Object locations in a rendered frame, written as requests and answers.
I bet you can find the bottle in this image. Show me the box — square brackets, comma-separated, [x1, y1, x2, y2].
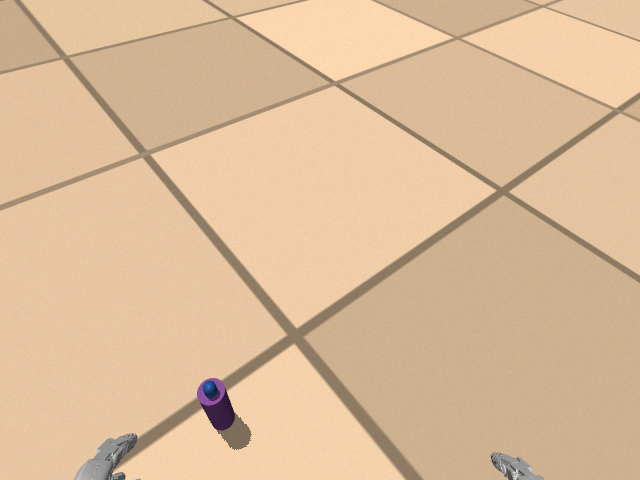
[197, 378, 235, 430]

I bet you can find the left robot hand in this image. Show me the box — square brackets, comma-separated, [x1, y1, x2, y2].
[74, 433, 141, 480]

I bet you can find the right robot hand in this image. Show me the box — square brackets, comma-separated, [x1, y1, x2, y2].
[491, 452, 544, 480]

